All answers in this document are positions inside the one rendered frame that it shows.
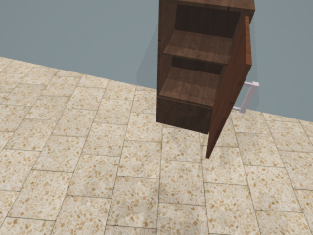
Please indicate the cupboard door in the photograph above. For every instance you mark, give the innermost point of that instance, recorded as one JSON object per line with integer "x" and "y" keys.
{"x": 233, "y": 80}

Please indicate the handle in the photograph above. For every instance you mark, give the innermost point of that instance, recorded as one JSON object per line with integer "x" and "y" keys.
{"x": 249, "y": 95}

